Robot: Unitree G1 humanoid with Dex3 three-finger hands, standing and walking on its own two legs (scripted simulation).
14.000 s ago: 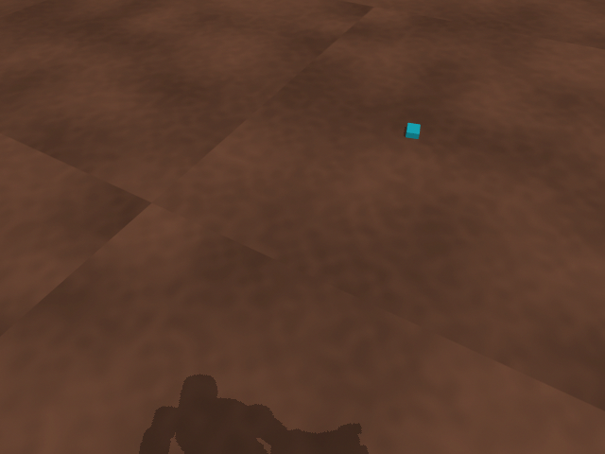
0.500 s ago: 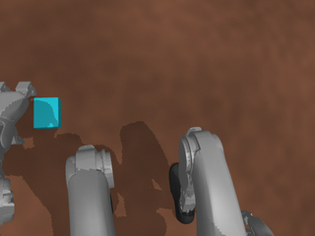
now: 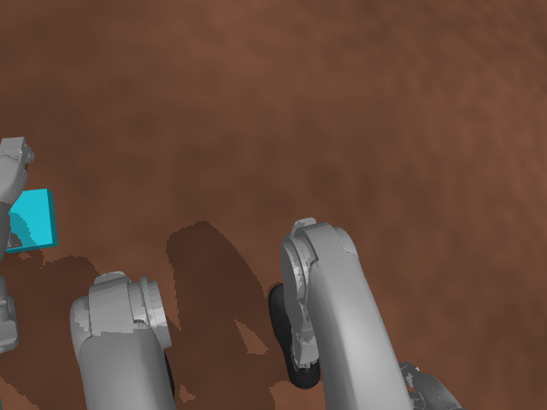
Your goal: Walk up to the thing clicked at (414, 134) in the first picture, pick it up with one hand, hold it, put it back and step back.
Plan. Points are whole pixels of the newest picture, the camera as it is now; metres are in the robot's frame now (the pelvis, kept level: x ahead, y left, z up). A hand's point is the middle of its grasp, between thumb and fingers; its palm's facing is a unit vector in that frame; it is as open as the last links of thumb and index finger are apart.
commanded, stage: close in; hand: left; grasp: from above
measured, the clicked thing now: (28, 220) +0.44 +0.29 -0.29
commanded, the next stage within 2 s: rest palm in 0.30 s
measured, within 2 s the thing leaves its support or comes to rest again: neither
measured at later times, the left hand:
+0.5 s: hand (9, 224) +0.42 +0.28 -0.20, palm faces -0.48 -0.06 -0.88, open 13.3 cm
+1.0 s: hand (19, 228) +0.42 +0.29 -0.26, palm faces -0.52 -0.11 -0.85, open 13.6 cm
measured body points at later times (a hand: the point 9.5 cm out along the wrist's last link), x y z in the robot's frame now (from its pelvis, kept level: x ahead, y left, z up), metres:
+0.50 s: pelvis +0.00 +0.00 +0.00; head +0.23 +0.10 +0.37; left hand +0.44 +0.29 -0.15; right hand +0.08 -0.29 -0.08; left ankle +0.07 +0.12 -0.28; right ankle +0.12 -0.15 -0.27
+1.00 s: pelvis +0.01 +0.00 -0.02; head +0.27 +0.10 +0.33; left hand +0.45 +0.29 -0.21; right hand +0.04 -0.27 -0.09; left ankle +0.07 +0.12 -0.28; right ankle +0.12 -0.15 -0.28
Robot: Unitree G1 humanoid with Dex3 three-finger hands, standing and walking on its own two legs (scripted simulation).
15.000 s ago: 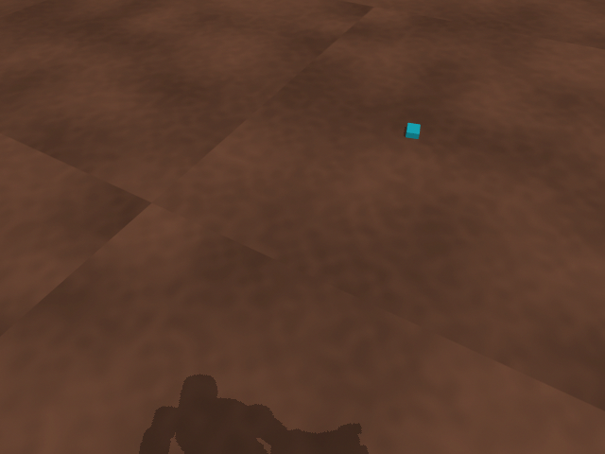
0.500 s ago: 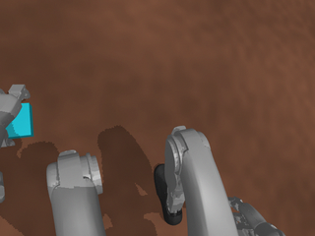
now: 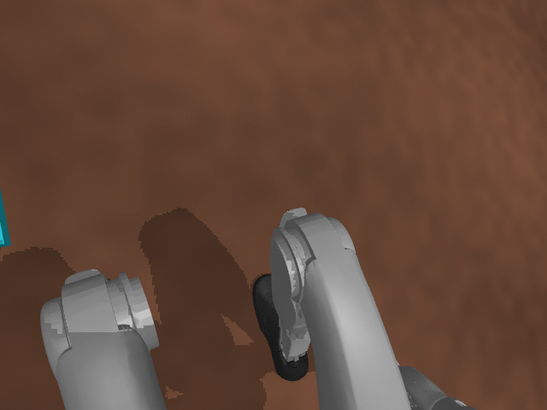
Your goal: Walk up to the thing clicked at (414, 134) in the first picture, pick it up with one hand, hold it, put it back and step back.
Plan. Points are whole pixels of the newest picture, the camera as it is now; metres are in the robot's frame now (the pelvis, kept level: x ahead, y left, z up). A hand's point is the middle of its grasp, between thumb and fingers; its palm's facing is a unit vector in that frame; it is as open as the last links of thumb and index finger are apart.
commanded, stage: rest palm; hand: left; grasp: from above
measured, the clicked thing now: out of the picture +0.42 +0.31 -0.27
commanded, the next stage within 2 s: close in 0.74 s
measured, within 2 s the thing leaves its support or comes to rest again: neither
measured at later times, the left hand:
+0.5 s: hand out of the picture +0.40 +0.29 -0.25, palm faces -0.46 -0.09 -0.88, open 13.8 cm
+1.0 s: hand out of the picture +0.40 +0.29 -0.24, palm faces -0.46 -0.06 -0.89, open 13.6 cm
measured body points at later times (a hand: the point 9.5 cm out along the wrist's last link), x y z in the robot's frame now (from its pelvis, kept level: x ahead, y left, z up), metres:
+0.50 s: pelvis -0.01 +0.01 +0.00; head +0.24 +0.14 +0.35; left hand +0.42 +0.30 -0.20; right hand +0.08 -0.27 -0.06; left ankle +0.05 +0.12 -0.26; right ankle +0.11 -0.15 -0.25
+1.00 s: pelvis -0.01 +0.01 +0.00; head +0.24 +0.13 +0.35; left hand +0.42 +0.29 -0.19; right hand +0.07 -0.26 -0.06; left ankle +0.05 +0.12 -0.26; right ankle +0.11 -0.15 -0.25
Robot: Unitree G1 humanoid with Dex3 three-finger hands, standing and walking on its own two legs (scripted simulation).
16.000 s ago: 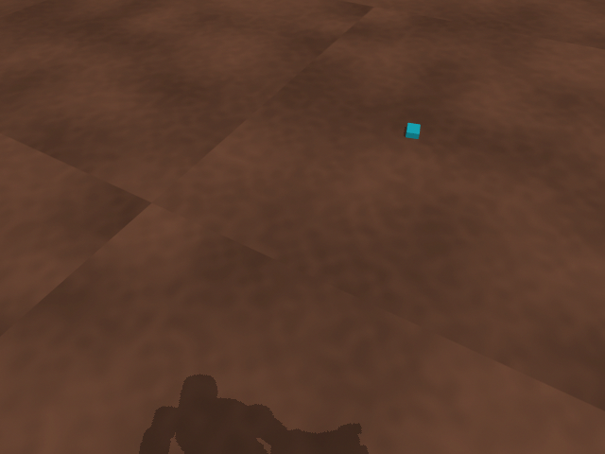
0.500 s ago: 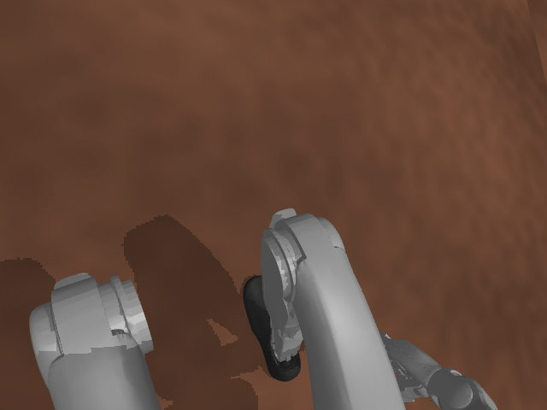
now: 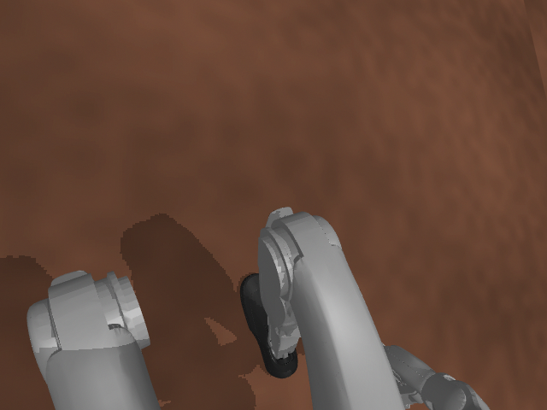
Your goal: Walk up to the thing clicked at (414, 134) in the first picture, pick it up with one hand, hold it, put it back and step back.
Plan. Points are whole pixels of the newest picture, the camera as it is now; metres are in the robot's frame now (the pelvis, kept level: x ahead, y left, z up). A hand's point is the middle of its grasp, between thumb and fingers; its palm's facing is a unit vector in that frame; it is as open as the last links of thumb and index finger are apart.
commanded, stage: close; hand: left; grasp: from above
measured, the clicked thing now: out of the picture +0.41 +0.32 -0.28
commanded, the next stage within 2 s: none
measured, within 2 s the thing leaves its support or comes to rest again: neither
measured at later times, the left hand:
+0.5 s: hand out of the picture +0.40 +0.31 -0.26, palm faces -0.48 -0.12 -0.87, open 13.1 cm
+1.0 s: hand out of the picture +0.40 +0.31 -0.25, palm faces -0.48 -0.11 -0.87, open 12.5 cm
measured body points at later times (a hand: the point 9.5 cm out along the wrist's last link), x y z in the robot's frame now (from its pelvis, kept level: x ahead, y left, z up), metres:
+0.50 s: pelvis +0.00 +0.00 +0.00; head +0.26 +0.14 +0.34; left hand +0.42 +0.31 -0.21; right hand +0.09 -0.26 -0.06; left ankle +0.05 +0.12 -0.26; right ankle +0.13 -0.15 -0.26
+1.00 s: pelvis +0.00 +0.00 +0.00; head +0.25 +0.14 +0.34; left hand +0.42 +0.31 -0.20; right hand +0.08 -0.26 -0.05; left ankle +0.05 +0.12 -0.26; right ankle +0.13 -0.15 -0.26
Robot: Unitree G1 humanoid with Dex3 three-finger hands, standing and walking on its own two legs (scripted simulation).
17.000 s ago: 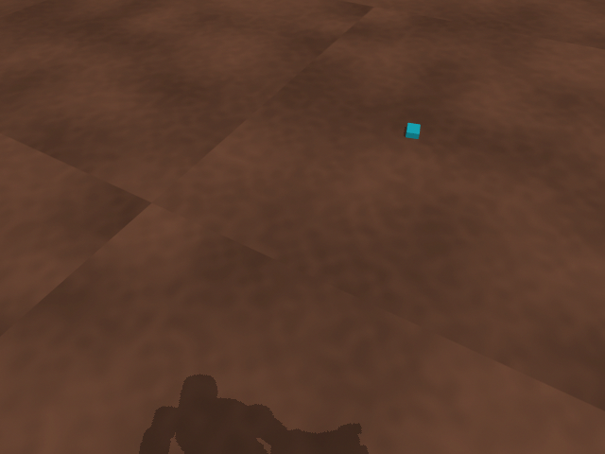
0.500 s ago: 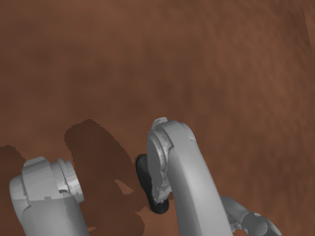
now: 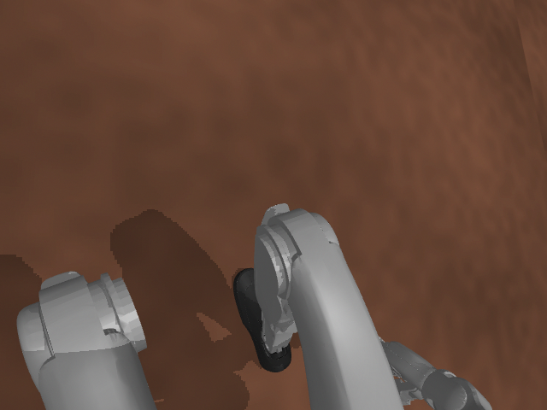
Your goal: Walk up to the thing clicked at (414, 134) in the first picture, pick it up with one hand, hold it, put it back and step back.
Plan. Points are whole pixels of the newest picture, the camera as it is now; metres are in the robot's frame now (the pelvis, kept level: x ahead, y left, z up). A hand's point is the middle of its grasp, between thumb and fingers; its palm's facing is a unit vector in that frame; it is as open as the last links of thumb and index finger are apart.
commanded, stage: close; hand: left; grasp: from above
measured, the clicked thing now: out of the picture +0.41 +0.32 -0.28
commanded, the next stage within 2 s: settle in 1.06 s
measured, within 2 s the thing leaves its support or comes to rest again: leaves its support in 1.48 s
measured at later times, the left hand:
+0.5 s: hand out of the picture +0.40 +0.31 -0.25, palm faces -0.47 -0.11 -0.88, open 12.2 cm
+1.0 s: hand out of the picture +0.41 +0.31 -0.25, palm faces -0.46 -0.12 -0.88, open 12.2 cm
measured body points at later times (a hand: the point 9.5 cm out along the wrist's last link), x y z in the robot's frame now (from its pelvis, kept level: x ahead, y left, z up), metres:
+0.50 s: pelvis +0.00 +0.00 +0.00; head +0.25 +0.14 +0.34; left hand +0.42 +0.31 -0.20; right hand +0.09 -0.26 -0.05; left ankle +0.05 +0.12 -0.26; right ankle +0.13 -0.15 -0.26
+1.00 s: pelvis +0.00 +0.00 +0.01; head +0.26 +0.14 +0.34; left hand +0.43 +0.31 -0.20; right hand +0.08 -0.26 -0.05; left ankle +0.05 +0.12 -0.26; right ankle +0.13 -0.15 -0.26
